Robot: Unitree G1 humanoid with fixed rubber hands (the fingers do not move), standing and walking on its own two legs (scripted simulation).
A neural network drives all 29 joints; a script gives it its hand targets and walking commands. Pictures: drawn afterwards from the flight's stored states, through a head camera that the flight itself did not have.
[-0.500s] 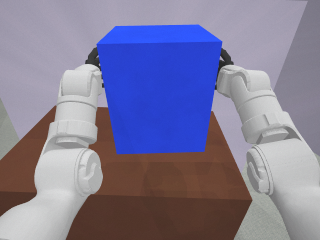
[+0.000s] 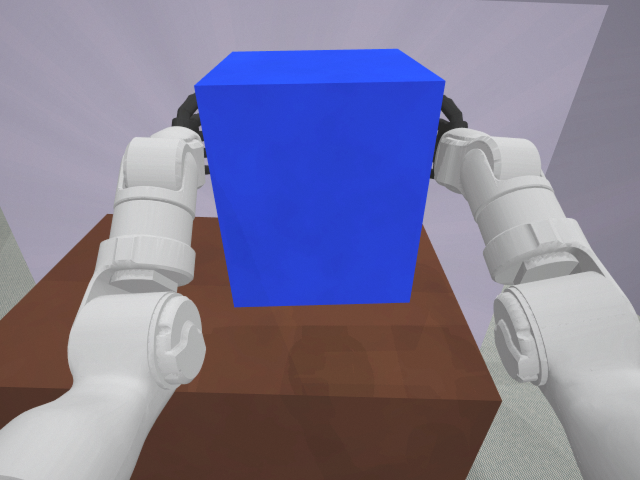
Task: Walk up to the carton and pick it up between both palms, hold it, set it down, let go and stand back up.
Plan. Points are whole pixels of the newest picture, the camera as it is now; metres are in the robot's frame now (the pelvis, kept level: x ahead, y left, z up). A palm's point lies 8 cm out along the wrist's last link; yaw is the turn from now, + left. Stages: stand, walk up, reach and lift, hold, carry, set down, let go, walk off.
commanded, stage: hold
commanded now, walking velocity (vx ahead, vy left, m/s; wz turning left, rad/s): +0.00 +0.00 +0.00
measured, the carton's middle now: (318, 173) +0.40 -0.01 +0.29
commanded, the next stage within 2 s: none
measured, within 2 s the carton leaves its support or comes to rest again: neither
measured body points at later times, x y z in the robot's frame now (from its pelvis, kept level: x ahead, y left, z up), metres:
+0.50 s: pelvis +0.00 +0.00 +0.00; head -0.09 +0.02 +0.44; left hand +0.40 +0.14 +0.32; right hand +0.39 -0.16 +0.33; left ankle +0.00 +0.15 -0.75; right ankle +0.03 -0.14 -0.75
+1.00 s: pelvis +0.00 +0.00 +0.00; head -0.09 +0.01 +0.44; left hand +0.40 +0.14 +0.32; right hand +0.39 -0.17 +0.33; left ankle +0.00 +0.15 -0.75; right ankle +0.03 -0.14 -0.75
